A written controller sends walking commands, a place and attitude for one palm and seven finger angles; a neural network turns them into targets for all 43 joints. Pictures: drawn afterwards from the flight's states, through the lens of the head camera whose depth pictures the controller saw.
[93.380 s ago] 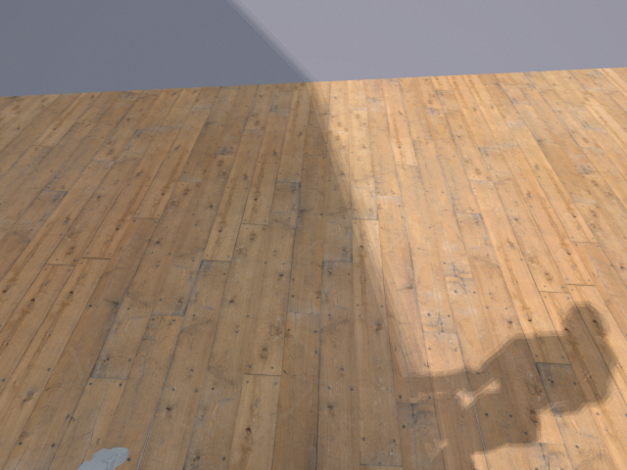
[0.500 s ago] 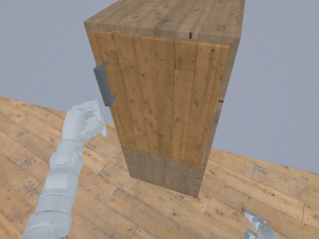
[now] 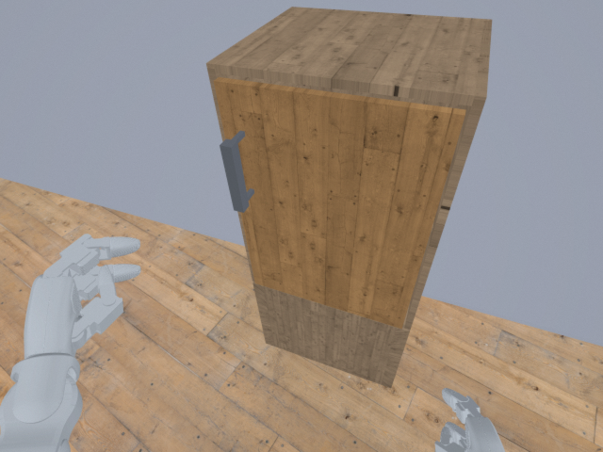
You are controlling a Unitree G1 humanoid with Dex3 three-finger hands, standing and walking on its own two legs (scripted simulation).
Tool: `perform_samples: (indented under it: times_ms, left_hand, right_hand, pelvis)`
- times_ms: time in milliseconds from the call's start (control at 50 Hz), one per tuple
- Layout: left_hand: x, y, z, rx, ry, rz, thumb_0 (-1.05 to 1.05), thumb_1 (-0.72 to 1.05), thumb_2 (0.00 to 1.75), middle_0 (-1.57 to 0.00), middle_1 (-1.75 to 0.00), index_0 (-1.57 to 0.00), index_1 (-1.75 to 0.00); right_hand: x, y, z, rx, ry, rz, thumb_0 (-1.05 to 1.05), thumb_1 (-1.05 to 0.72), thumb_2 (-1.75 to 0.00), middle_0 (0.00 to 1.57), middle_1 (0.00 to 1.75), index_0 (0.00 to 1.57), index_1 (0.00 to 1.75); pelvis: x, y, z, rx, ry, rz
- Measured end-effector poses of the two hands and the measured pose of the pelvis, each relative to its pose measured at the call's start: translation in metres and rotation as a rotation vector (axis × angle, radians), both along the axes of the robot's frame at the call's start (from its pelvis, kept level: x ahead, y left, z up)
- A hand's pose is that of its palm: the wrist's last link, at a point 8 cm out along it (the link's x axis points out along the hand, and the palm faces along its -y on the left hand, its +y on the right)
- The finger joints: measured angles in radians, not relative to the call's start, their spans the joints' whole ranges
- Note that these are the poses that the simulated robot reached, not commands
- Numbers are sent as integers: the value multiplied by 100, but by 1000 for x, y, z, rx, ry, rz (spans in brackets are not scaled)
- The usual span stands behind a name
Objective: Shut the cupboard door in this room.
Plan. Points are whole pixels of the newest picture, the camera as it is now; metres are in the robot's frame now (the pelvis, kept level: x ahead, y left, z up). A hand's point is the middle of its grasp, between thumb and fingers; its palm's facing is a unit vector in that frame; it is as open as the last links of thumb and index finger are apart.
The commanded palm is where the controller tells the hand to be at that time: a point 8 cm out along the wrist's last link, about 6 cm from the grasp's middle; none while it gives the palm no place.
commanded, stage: draw the hand back to the body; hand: left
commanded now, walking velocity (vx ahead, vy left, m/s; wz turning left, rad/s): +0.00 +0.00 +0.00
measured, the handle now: (240, 172) +0.61 +0.19 +0.05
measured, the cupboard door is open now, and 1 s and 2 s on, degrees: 0 0 0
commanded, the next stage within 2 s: step back with the hand held close in 0.54 s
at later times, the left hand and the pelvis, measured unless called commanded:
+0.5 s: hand (89, 317) +0.21 +0.25 +0.15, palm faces +0.45 -0.81 -0.37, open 7.4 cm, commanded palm +0.16 +0.29 +0.17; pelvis +0.02 -0.01 +0.00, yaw +1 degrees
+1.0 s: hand (79, 319) +0.21 +0.26 +0.15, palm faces +0.37 -0.79 -0.49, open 7.4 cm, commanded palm +0.15 +0.30 +0.17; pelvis +0.00 +0.00 -0.01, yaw +0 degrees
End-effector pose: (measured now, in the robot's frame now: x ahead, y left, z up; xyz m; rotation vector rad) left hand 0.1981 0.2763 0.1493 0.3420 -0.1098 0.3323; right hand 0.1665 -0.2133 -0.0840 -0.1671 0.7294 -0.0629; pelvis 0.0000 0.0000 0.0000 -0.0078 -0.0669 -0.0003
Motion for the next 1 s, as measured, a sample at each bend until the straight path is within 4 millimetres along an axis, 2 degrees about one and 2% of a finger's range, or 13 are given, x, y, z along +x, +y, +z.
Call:
perform_samples:
  times_ms: [200, 260, 340, 440, 540, 640, 760, 860, 1000]
  left_hand:
    - [-47, 27, 24, 127, -8, 119, 2, 89, 90, -39, -50, -39, -50]
    - [-55, 31, 27, 140, -13, 164, 1, 89, 90, -32, -42, -32, -43]
    - [-51, 29, 19, 99, -6, 196, 1, 89, 90, -26, -36, -26, -36]
    - [-37, 16, 10, 62, 9, 162, 1, 89, 90, -23, -32, -23, -33]
    - [-28, 6, 18, 90, -7, 118, 2, 89, 90, -22, -31, -21, -31]
    - [-26, 5, 25, 116, -11, 118, 1, 89, 90, -21, -30, -21, -31]
    - [-25, 7, 21, 141, 15, 126, 1, 89, 90, -21, -30, -21, -30]
    - [-25, 8, 17, 165, 38, 96, 1, 89, 90, -21, -30, -21, -30]
    - [-32, 17, 23, 206, 25, 49, 1, 88, 90, -22, -30, -21, -30]
  right_hand:
    - [18, 0, 4, -10, -41, 21, 2, -91, -90, 20, 30, 20, 30]
    - [26, -1, 4, -15, -51, 36, 2, -91, -90, 20, 30, 20, 30]
    - [33, -2, 4, -23, -52, 55, 2, -91, -90, 20, 30, 20, 30]
    - [37, -6, 6, -27, -58, 51, 2, -91, -90, 20, 30, 20, 30]
    - [38, -13, 8, -22, -73, 30, 2, -91, -90, 20, 30, 20, 30]
    - [37, -21, 6, -17, -61, 13, 2, -91, -90, 20, 30, 20, 30]
    - [32, -32, -1, -31, -15, -9, 2, -91, -90, 20, 30, 20, 30]
    - [23, -40, -5, -57, 28, -57, 2, -91, -90, 20, 30, 20, 30]
    - [4, -36, -1, -77, 42, -115, 2, -91, -90, 20, 30, 20, 30]
  pelvis:
    - [12, 1, 0, -2, 5, 6]
    - [14, 1, -1, -2, 5, 13]
    - [14, -1, -1, 2, 9, 22]
    - [18, -7, -1, 6, 16, 19]
    - [24, -13, -1, 7, 16, 10]
    - [26, -18, -1, 8, 16, 5]
    - [24, -20, -3, -5, 51, 11]
    - [19, -14, -5, -8, 79, 7]
    - [5, -2, -6, -5, 86, -8]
